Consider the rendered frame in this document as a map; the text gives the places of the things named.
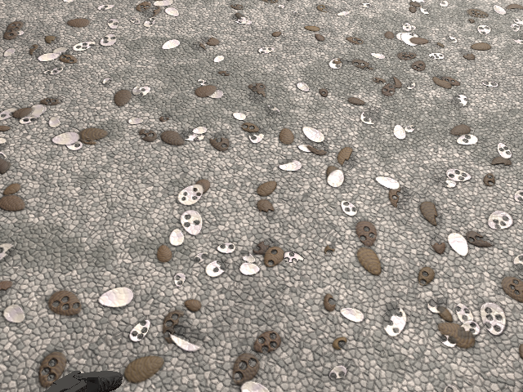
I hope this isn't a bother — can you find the robot left hand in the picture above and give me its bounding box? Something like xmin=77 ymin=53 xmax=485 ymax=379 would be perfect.
xmin=43 ymin=371 xmax=123 ymax=392

